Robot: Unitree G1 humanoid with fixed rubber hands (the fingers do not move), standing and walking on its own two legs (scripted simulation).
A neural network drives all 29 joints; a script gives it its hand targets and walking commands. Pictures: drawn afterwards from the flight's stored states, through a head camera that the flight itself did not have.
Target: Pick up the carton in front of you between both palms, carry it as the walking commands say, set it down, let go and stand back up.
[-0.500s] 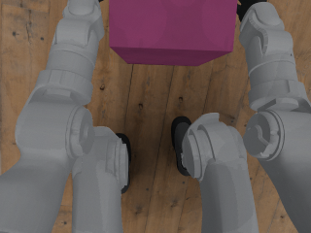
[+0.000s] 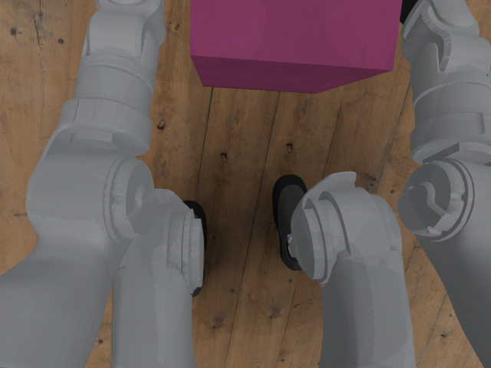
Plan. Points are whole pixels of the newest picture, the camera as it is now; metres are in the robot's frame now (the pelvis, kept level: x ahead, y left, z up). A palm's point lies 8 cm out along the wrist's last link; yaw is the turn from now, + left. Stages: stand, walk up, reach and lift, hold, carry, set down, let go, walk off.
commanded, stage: set down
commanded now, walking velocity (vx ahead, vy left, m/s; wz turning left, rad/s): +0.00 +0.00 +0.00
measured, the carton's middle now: (278, 3) +0.54 -0.08 -0.24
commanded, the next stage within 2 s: let go in 1.48 s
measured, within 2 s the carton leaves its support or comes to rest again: neither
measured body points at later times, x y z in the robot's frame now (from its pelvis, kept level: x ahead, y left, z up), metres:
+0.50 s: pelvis +0.00 -0.01 +0.00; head +0.37 -0.02 +0.24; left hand +0.60 +0.12 -0.17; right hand +0.53 -0.26 -0.17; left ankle +0.09 +0.10 -0.33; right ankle +0.13 -0.12 -0.33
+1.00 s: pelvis +0.01 -0.01 +0.11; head +0.35 -0.02 +0.40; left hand +0.61 +0.12 +0.00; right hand +0.53 -0.26 +0.00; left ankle +0.09 +0.10 -0.33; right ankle +0.13 -0.12 -0.33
